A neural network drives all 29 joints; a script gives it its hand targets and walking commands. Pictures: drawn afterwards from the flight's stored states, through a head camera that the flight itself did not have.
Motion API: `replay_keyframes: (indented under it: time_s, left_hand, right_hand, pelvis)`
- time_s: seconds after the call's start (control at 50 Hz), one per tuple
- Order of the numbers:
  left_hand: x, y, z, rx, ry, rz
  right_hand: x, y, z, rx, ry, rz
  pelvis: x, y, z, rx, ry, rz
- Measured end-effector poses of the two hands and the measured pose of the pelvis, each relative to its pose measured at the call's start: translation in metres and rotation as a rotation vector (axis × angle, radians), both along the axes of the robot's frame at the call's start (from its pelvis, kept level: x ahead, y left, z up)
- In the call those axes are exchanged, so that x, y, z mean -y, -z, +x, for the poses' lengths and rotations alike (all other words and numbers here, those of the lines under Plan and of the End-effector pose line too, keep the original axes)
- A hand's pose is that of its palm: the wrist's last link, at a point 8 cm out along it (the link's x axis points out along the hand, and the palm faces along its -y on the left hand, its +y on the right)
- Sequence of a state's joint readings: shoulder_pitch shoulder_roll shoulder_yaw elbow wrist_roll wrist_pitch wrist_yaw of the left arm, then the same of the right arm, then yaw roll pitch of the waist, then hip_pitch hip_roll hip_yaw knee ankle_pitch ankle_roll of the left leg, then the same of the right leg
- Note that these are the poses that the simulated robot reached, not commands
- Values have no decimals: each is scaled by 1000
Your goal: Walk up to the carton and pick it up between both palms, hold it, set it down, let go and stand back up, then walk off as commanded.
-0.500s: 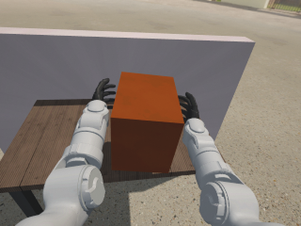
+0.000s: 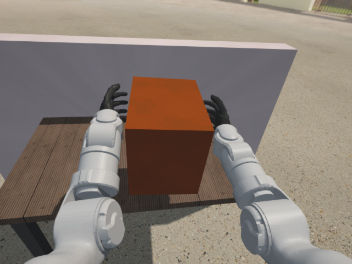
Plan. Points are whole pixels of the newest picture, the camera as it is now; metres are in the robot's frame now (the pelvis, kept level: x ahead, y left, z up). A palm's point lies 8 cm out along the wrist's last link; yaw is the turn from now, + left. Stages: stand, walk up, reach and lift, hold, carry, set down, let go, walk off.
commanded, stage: reach and lift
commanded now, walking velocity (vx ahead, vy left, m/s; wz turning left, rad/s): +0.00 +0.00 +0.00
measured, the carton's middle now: (164, 133) +0.43 +0.00 +0.14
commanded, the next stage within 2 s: hold in 0.98 s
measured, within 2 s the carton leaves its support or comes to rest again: neither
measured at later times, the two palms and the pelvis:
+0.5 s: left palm (107, 116) +0.39 +0.13 +0.22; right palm (222, 123) +0.39 -0.13 +0.20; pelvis +0.00 -0.01 +0.00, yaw +0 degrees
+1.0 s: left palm (105, 112) +0.39 +0.13 +0.23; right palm (223, 118) +0.39 -0.13 +0.22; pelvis +0.00 -0.01 +0.00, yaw +0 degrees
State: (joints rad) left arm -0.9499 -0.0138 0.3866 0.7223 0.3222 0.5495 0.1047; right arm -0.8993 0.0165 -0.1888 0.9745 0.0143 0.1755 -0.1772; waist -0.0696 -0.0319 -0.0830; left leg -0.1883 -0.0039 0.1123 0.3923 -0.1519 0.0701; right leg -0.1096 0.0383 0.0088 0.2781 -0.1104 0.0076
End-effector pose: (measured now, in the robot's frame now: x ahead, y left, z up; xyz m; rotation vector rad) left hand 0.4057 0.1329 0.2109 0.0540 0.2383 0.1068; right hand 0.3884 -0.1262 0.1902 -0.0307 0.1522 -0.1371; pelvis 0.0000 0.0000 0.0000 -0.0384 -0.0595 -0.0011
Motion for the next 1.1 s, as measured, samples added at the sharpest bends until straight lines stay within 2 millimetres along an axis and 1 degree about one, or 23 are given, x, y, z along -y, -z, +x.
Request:
replay_keyframes:
  time_s: [0.12, 0.34, 0.52, 0.6, 0.92, 1.1]
  left_hand:
    - [-3, 0, -5, -11, -19, 2]
    - [-4, -7, -11, -4, -40, 4]
    - [-1, -9, -13, -9, -43, 4]
    - [0, -12, -14, 5, -45, 7]
    - [-1, -15, -17, 6, -51, 5]
    - [-2, -21, -20, 18, -54, 8]
  right_hand:
    - [-3, -1, -1, -11, -19, -9]
    - [-3, -10, -1, -4, -38, -18]
    - [0, -13, -1, -8, -43, -16]
    - [1, -17, -1, 5, -45, -17]
    - [0, -23, -2, 6, -50, -15]
    - [-1, -28, -4, 18, -52, -6]
  pelvis:
    - [1, 0, 0, 3, -2, 0]
    - [4, 0, -2, 9, -6, 0]
    - [6, 0, -2, 12, -7, 1]
    - [7, 0, -2, 13, -8, 1]
    - [7, 0, -3, 19, -8, 1]
    - [7, 0, -3, 23, -9, 1]
